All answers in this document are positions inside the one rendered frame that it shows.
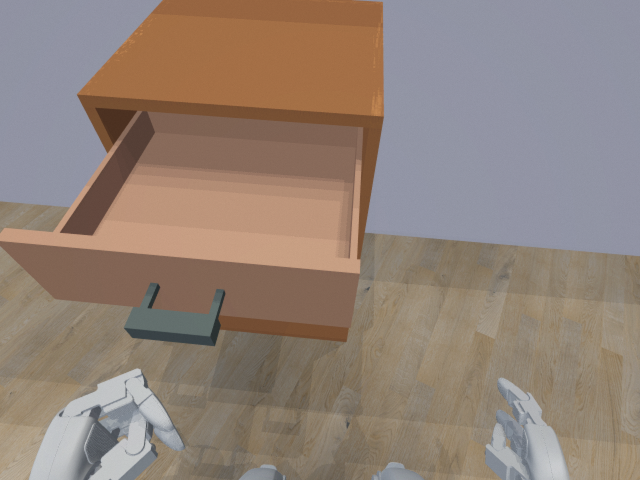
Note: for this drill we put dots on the handle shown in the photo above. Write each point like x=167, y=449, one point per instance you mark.
x=174, y=326

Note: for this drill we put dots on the right robot hand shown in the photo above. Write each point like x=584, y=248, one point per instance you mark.
x=535, y=446

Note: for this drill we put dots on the cabinet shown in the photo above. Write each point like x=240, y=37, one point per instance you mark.
x=305, y=61

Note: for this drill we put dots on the drawer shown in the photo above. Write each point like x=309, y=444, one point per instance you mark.
x=266, y=210

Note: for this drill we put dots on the left robot hand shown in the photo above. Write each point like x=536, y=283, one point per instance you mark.
x=76, y=443

